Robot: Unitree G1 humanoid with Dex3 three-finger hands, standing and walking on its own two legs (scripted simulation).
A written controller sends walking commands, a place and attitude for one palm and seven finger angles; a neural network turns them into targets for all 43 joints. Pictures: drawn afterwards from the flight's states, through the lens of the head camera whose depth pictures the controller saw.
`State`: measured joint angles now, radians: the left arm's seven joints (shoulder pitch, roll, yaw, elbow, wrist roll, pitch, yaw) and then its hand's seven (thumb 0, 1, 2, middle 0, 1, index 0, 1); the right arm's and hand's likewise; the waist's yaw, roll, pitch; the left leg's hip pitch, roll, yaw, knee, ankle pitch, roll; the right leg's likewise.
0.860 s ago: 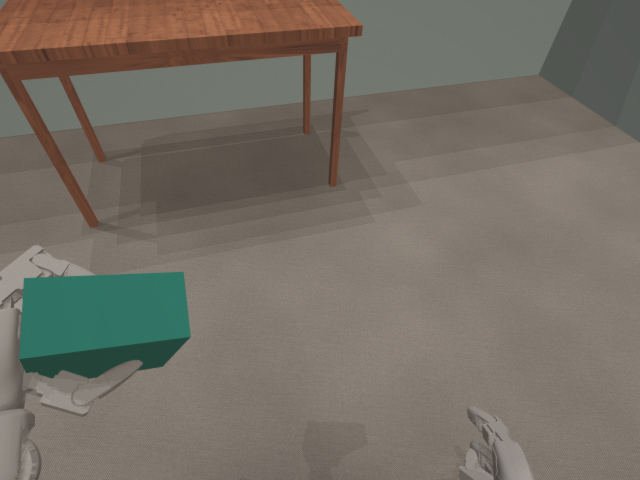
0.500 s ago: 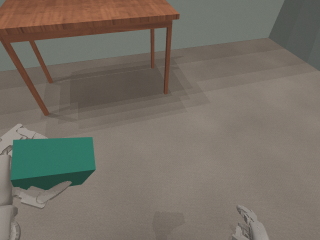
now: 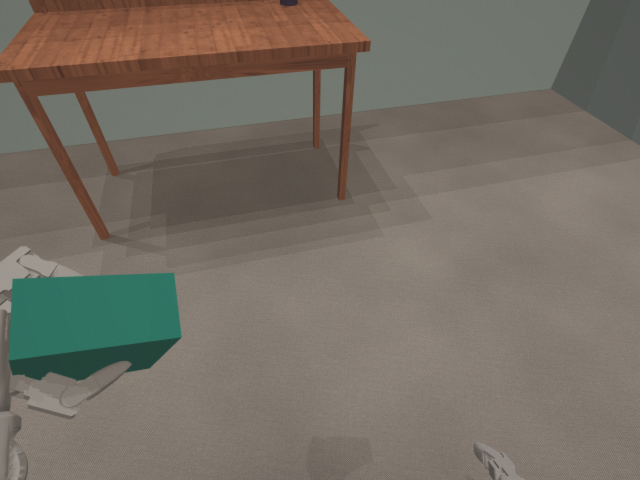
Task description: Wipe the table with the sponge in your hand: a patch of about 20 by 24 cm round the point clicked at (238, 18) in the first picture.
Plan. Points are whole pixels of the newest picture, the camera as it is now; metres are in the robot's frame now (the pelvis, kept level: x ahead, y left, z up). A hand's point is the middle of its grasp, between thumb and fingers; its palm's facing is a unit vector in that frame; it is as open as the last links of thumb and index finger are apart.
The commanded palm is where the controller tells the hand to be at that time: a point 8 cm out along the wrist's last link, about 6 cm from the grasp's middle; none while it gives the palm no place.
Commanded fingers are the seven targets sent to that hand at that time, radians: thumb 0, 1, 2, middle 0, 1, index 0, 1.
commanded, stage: walk to a spot facing it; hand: left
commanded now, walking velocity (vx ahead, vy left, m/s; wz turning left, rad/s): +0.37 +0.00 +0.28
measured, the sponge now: (117, 329) +0.23 +0.21 +0.15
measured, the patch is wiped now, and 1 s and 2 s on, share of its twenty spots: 0.00 0.00 0.00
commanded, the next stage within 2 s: none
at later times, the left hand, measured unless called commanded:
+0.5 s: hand (94, 232) +0.31 +0.25 +0.19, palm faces +0.45 -0.79 -0.42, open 10.3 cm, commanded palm +0.26 +0.30 +0.19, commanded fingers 0.00 0.10 1.30 -1.20 -1.60 -1.20 -1.60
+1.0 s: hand (181, 154) +0.45 +0.20 +0.20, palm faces +0.50 -0.67 -0.55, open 10.3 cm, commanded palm +0.38 +0.24 +0.19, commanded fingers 0.00 0.10 1.30 -1.20 -1.60 -1.20 -1.60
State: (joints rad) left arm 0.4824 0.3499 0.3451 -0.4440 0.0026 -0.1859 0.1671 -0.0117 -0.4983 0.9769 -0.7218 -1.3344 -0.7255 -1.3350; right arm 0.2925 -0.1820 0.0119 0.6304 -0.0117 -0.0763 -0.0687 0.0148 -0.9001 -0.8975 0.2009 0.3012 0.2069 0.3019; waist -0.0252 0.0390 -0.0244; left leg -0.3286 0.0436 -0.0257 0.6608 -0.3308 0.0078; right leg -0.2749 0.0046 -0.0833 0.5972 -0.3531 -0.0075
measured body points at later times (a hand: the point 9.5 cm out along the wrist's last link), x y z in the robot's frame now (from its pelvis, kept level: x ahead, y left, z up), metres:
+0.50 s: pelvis +0.12 +0.01 +0.01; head +0.14 +0.01 +0.46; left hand +0.28 +0.29 +0.22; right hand +0.31 -0.17 -0.08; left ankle +0.10 +0.14 -0.73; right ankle +0.16 -0.11 -0.67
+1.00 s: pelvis +0.28 -0.07 +0.01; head +0.33 -0.08 +0.46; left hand +0.42 +0.23 +0.23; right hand +0.48 -0.30 -0.09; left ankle +0.34 +0.11 -0.66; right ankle +0.24 -0.10 -0.73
